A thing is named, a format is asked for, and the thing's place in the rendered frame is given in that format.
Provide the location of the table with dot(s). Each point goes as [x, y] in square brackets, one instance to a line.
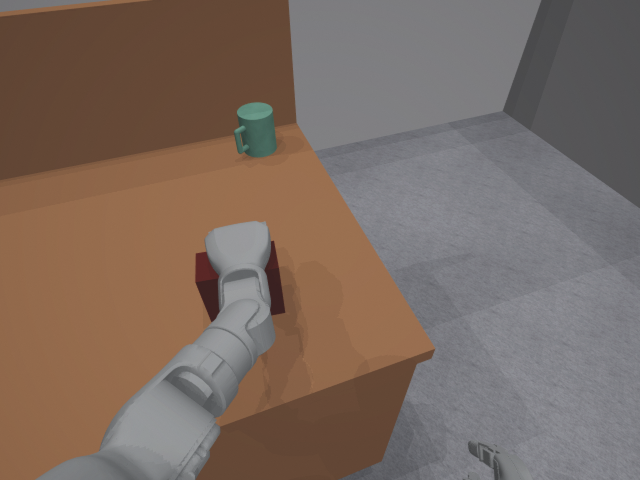
[117, 157]

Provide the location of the robot left forearm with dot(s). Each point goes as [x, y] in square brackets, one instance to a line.
[210, 370]

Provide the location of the left robot hand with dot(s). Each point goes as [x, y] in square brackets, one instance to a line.
[242, 243]

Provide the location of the left robot upper arm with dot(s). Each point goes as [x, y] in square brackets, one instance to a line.
[167, 436]

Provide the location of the right robot hand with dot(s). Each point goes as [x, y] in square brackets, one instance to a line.
[506, 466]

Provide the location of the sponge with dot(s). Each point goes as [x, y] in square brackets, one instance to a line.
[206, 280]

